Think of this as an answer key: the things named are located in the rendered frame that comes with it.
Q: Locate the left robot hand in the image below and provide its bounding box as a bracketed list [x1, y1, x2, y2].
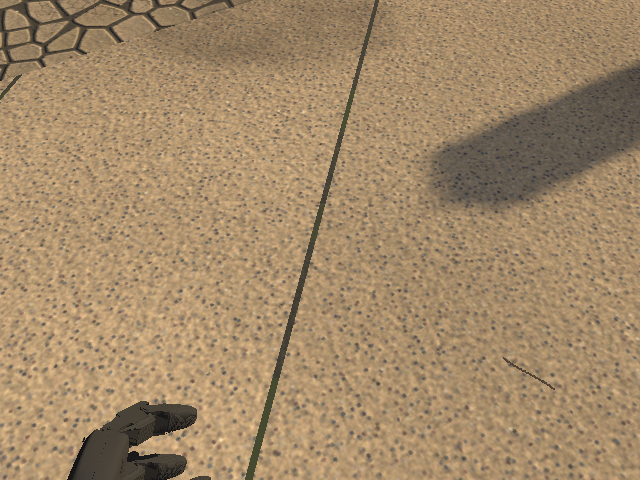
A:
[67, 401, 211, 480]

